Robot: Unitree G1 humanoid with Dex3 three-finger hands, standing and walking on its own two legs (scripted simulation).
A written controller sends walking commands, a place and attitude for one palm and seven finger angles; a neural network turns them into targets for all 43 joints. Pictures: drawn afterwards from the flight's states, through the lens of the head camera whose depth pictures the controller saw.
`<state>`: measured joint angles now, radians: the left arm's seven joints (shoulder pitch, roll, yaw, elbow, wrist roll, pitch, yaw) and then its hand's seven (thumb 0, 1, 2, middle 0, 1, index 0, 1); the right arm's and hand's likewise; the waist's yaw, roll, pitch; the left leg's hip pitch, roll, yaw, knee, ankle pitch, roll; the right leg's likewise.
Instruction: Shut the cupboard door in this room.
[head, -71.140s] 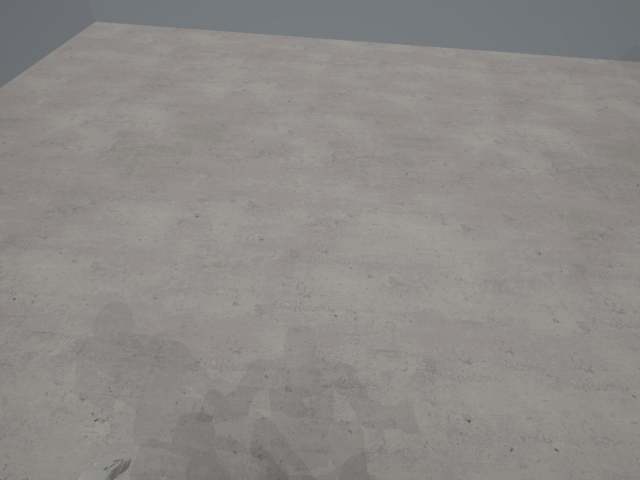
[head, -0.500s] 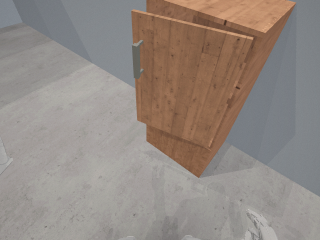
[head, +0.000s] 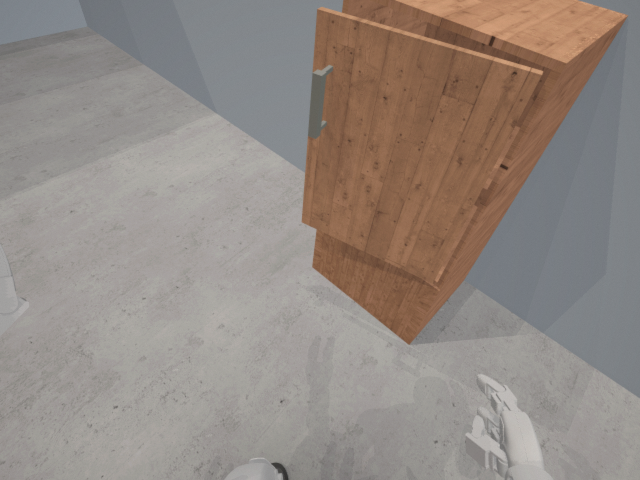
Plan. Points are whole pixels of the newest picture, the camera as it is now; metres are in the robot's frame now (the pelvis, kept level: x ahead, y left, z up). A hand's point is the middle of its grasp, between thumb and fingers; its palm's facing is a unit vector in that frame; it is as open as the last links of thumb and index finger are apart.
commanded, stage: step back with the hand held close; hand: left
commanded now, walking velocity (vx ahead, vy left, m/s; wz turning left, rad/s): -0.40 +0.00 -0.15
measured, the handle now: (321, 102) +0.84 +0.03 +0.05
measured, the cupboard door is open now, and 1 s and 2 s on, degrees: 14 14 14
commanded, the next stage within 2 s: stop stepping back and stand still in 0.20 s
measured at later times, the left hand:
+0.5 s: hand out of the picture +0.12 +0.27 +0.20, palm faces +0.24 -0.88 -0.40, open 7.4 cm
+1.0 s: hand out of the picture -0.02 +0.31 +0.19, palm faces +0.22 -0.85 -0.47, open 7.4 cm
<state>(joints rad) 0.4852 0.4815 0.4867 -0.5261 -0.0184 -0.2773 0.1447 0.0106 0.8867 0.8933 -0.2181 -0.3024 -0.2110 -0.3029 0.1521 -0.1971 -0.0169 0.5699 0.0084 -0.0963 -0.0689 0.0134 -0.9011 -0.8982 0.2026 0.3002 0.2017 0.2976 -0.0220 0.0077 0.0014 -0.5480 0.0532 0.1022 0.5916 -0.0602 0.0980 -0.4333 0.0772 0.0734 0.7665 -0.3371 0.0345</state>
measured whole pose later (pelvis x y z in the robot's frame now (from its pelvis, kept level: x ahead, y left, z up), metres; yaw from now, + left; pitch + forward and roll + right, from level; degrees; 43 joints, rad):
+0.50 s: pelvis -0.16 +0.05 +0.02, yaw -11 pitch -1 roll -4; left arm 0.43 0.47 0.46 -0.45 -0.06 -0.15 0.14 0.01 0.89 0.89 -0.21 -0.30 -0.20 -0.30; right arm 0.20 -0.16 0.01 0.59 0.01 -0.09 -0.04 0.01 -0.90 -0.90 0.20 0.30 0.20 0.30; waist -0.08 0.00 0.00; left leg -0.44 0.06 0.12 0.43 -0.08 0.02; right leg -0.30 0.08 -0.05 0.75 -0.55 -0.01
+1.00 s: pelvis -0.28 +0.10 +0.02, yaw -13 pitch -2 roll -1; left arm 0.56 0.44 0.43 -0.46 0.00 -0.19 0.14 0.01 0.89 0.89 -0.21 -0.30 -0.20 -0.30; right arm 0.32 -0.14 0.00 0.66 -0.01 -0.10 -0.05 0.01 -0.90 -0.90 0.20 0.30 0.20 0.30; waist -0.07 -0.03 -0.06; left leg -0.22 0.09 0.07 0.54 -0.30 0.00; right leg -0.51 0.00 -0.10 0.97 -0.31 0.00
